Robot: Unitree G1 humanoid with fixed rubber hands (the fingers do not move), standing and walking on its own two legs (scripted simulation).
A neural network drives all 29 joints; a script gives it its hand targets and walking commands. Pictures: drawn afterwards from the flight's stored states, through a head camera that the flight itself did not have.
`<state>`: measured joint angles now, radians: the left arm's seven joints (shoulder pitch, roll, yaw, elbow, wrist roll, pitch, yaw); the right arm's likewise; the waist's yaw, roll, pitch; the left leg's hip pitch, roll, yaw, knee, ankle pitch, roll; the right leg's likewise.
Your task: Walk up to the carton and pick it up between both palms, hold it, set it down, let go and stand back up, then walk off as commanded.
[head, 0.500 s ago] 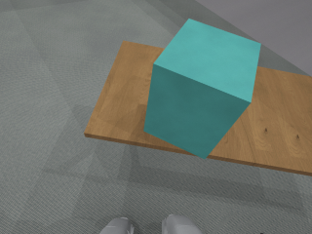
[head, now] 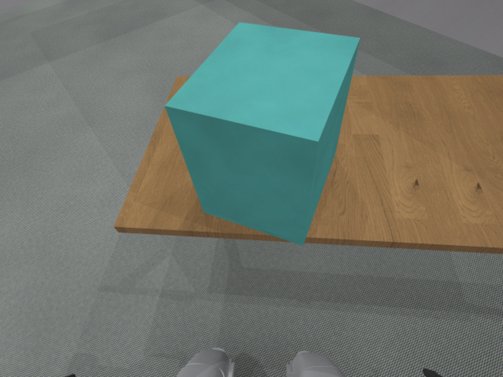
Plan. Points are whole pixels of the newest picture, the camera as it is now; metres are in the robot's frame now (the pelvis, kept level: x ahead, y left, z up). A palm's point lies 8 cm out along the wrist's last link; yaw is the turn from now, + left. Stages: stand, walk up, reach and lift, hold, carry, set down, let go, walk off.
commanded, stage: walk up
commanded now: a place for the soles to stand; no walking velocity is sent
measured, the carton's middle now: (271, 136) +0.51 -0.02 +0.06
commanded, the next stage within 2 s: none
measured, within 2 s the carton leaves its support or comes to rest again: neither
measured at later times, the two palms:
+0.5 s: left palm out of the picture +0.06 +0.35 -0.12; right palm out of the picture +0.10 -0.27 -0.11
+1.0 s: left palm out of the picture +0.06 +0.33 -0.12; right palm out of the picture +0.10 -0.29 -0.11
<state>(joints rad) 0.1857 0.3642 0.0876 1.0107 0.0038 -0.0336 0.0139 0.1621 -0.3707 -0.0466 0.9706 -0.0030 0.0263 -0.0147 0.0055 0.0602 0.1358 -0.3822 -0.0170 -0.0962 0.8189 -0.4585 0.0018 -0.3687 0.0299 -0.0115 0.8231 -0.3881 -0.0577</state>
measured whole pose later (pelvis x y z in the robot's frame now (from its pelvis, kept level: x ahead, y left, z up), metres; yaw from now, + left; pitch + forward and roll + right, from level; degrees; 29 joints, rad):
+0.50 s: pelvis +0.01 +0.04 +0.00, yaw +1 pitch -3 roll -1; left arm 0.18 0.36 0.08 1.01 0.00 -0.03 0.01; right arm 0.12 -0.37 -0.01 0.98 0.00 -0.01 0.00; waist 0.01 -0.02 0.14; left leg -0.39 -0.02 -0.10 0.82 -0.37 -0.02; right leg -0.36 0.01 -0.01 0.82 -0.40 -0.01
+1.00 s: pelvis +0.01 +0.02 +0.00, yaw -1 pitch -4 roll +0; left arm 0.18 0.37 0.07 1.01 0.00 0.01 -0.02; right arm 0.12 -0.37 -0.02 0.98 0.00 -0.04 -0.03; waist 0.01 -0.01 0.13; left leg -0.38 0.01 -0.10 0.82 -0.38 -0.02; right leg -0.36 0.04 -0.01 0.83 -0.45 -0.02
